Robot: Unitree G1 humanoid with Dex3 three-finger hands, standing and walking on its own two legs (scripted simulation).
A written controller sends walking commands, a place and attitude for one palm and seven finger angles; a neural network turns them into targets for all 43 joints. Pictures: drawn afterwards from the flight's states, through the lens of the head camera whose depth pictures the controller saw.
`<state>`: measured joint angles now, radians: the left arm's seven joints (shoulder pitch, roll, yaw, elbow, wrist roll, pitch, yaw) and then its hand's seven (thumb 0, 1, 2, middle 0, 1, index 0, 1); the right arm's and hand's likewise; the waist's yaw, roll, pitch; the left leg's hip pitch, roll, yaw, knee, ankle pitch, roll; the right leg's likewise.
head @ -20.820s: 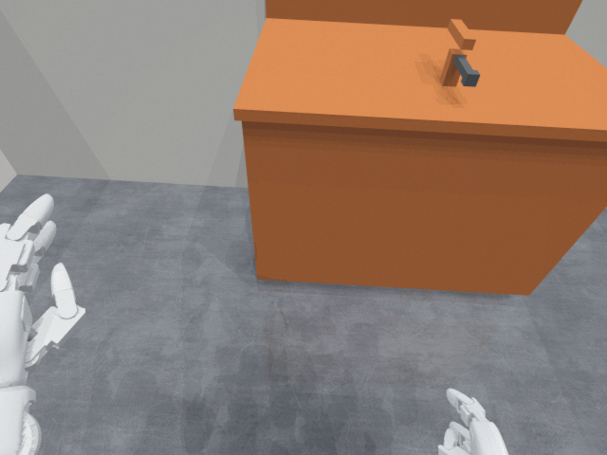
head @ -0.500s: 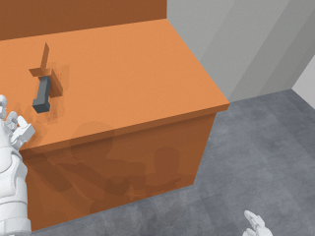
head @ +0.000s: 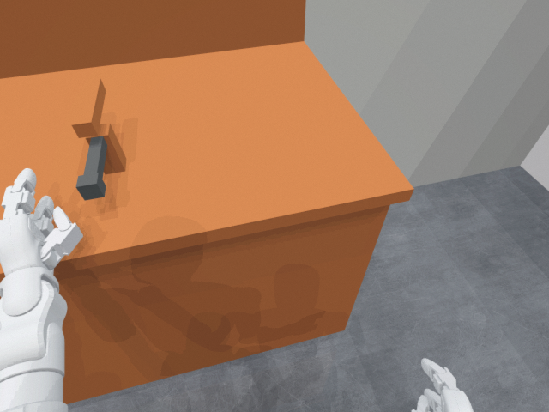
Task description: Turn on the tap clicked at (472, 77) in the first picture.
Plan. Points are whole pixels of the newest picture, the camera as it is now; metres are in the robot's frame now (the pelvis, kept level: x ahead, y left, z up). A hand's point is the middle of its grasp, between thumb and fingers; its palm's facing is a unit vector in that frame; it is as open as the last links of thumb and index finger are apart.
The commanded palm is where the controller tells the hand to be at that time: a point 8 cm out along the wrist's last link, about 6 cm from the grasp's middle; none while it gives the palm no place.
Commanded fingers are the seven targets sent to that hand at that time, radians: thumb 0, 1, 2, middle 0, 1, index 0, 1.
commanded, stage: push the lever round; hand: left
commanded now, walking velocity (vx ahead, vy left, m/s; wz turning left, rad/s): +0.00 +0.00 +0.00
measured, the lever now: (91, 186) +0.37 +0.32 +0.13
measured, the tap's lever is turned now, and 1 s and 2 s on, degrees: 0 0 11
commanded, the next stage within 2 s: none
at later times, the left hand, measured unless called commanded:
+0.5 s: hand (92, 225) +0.31 +0.30 +0.12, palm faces +0.58 -0.81 -0.08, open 7.8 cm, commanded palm +0.27 +0.33 +0.12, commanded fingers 0.00 0.90 0.90 -0.15 -0.15 -0.15 -0.15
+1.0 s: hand (120, 219) +0.33 +0.26 +0.12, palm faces +0.58 -0.81 -0.05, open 7.8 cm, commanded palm +0.28 +0.29 +0.12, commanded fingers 0.00 0.90 0.90 -0.15 -0.15 -0.15 -0.15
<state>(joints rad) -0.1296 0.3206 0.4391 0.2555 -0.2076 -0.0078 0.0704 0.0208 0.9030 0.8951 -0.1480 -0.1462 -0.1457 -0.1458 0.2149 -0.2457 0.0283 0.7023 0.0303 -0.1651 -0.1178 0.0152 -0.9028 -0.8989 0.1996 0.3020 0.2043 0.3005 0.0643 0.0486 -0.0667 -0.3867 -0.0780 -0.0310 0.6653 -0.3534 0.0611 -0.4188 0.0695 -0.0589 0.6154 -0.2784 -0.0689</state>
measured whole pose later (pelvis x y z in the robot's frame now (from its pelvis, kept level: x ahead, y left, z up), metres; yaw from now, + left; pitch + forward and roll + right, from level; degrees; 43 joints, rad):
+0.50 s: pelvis -0.01 -0.02 +0.00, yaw +0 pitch +4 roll +0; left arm -0.19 0.34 0.45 0.34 -0.19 0.02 0.11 0.02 0.90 0.89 -0.15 -0.15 -0.15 -0.15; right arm 0.21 -0.25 0.03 0.72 0.03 -0.13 -0.12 0.01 -0.90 -0.90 0.20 0.30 0.20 0.30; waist 0.04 0.04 -0.06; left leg -0.38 -0.05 -0.03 0.66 -0.35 0.04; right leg -0.42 0.09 -0.06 0.60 -0.26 -0.10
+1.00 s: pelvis -0.01 -0.02 +0.00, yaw +0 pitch +4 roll +0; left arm -0.19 0.24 0.36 0.26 -0.16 0.02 0.24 0.02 0.90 0.89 -0.15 -0.15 -0.14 -0.15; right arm 0.20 -0.24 0.03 0.73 0.02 -0.12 -0.12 0.02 -0.90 -0.90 0.20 0.30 0.20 0.30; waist 0.04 0.05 -0.07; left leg -0.39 -0.06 -0.03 0.66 -0.34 0.04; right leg -0.42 0.08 -0.06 0.61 -0.27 -0.09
